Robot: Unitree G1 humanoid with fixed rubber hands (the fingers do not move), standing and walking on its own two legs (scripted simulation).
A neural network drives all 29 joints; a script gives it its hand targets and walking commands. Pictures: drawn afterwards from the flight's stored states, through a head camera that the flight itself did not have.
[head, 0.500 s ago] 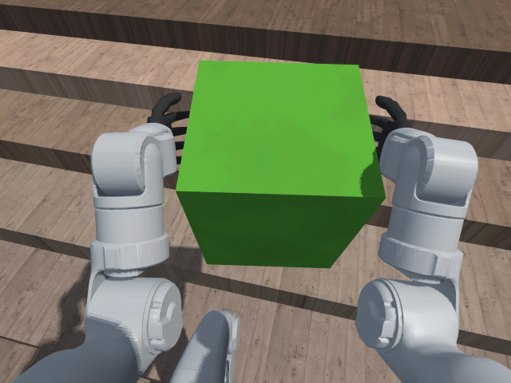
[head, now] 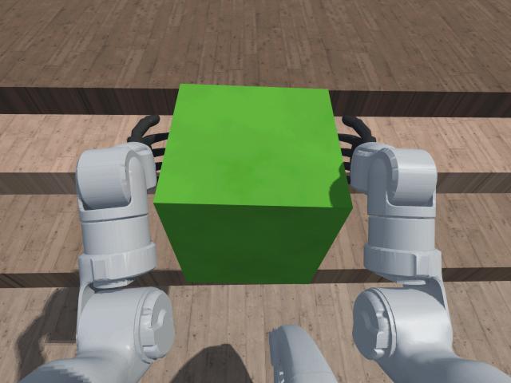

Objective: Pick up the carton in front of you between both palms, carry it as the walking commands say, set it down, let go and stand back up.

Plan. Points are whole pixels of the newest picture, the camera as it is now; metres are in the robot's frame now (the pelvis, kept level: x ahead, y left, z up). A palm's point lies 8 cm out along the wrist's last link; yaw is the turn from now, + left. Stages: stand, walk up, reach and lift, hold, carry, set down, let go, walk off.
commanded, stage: carry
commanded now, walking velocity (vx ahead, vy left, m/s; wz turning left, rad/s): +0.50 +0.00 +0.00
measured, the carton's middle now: (251, 194) +0.39 -0.02 +0.08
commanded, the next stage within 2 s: none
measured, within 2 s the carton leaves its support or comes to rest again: neither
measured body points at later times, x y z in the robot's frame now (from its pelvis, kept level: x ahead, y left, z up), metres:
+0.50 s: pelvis +0.28 -0.08 +0.11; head +0.32 -0.08 +0.56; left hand +0.64 +0.12 +0.25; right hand +0.69 -0.18 +0.25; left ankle +0.21 +0.03 -0.42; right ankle +0.36 -0.16 -0.59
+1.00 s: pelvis +0.57 +0.00 +0.20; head +0.59 +0.00 +0.65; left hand +0.97 +0.12 +0.33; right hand +0.94 -0.18 +0.33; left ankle +0.70 +0.08 -0.46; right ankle +0.42 -0.12 -0.36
